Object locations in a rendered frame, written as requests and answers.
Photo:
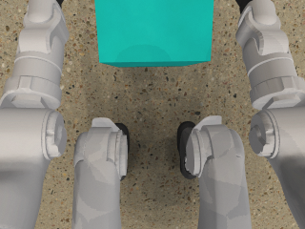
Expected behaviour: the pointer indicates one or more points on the right robot upper arm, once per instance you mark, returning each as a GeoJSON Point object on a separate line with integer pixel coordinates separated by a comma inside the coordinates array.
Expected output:
{"type": "Point", "coordinates": [279, 135]}

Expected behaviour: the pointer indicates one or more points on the right robot hand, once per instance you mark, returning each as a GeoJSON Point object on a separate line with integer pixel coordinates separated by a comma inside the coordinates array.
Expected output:
{"type": "Point", "coordinates": [242, 4]}

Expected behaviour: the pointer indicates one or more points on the left robot upper arm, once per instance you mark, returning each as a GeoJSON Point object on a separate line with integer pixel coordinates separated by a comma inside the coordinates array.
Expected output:
{"type": "Point", "coordinates": [29, 139]}

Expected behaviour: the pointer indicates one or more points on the carton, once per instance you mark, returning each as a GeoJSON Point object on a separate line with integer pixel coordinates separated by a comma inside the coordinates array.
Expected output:
{"type": "Point", "coordinates": [154, 33]}

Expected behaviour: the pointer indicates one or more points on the right robot forearm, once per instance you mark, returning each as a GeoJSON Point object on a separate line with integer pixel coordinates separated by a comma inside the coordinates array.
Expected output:
{"type": "Point", "coordinates": [267, 58]}

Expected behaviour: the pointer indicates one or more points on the left robot shin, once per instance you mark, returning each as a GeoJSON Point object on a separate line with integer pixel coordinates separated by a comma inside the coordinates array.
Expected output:
{"type": "Point", "coordinates": [79, 148]}

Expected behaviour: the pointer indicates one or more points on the left robot forearm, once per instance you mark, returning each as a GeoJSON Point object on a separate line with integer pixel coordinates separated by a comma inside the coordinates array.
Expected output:
{"type": "Point", "coordinates": [38, 63]}

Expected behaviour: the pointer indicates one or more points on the robot left thigh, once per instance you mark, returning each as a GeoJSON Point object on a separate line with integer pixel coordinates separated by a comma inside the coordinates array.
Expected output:
{"type": "Point", "coordinates": [96, 186]}

